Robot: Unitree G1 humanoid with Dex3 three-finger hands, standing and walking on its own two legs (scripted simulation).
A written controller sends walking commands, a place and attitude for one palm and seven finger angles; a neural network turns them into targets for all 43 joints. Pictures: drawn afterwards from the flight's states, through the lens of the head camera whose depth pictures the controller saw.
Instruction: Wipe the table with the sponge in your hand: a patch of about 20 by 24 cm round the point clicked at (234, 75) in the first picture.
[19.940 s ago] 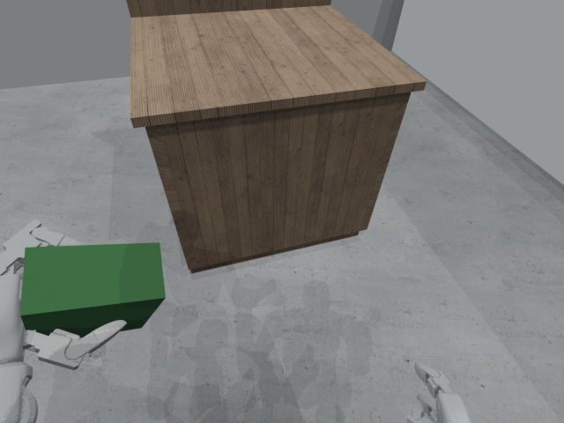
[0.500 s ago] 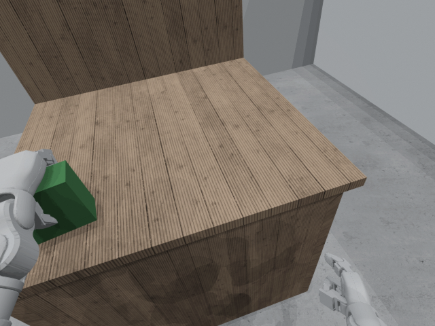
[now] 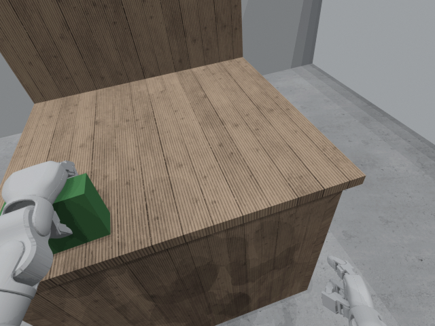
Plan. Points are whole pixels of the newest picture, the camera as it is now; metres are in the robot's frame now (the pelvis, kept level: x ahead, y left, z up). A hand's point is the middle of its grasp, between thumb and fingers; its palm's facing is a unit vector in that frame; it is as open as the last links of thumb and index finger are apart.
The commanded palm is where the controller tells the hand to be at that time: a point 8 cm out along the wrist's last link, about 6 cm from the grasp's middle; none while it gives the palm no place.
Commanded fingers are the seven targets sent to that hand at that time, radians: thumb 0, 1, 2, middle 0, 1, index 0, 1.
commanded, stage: move the sponge above the wiping area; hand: left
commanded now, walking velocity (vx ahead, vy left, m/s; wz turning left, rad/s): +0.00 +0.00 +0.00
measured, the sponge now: (66, 222) +0.24 +0.34 +0.08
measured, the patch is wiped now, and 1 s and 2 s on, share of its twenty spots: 0.05 0.05 0.15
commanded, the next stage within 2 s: lower the sponge onto the table in 0.58 s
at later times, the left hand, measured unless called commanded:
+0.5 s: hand (82, 204) +0.26 +0.30 +0.12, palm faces -0.10 -0.07 -0.99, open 10.0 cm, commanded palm +0.24 +0.32 +0.23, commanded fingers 0.00 0.10 1.30 -1.20 -1.60 -1.20 -1.60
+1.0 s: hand (78, 205) +0.26 +0.30 +0.12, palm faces -0.09 -0.05 -0.99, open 10.0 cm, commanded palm +0.24 +0.33 +0.23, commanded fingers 0.00 0.10 1.30 -1.20 -1.60 -1.20 -1.60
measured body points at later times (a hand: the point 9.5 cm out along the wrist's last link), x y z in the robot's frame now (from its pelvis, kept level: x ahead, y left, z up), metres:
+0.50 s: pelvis +0.01 -0.01 +0.00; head -0.01 -0.06 +0.45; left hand +0.26 +0.30 +0.17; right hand +0.24 -0.21 -0.08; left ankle +0.08 +0.11 -0.73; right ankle -0.02 -0.11 -0.73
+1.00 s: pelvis +0.01 +0.00 +0.00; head +0.00 -0.04 +0.45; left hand +0.26 +0.30 +0.17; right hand +0.25 -0.21 -0.08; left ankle +0.08 +0.11 -0.73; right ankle -0.02 -0.11 -0.73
